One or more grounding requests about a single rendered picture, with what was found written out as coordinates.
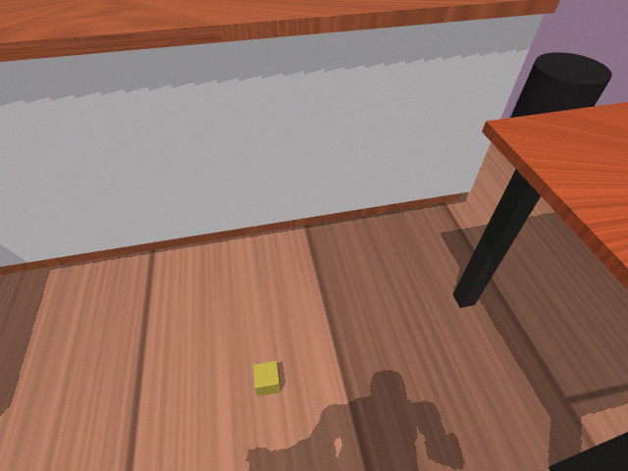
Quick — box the table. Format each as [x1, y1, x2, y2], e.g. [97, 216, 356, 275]
[453, 102, 628, 471]

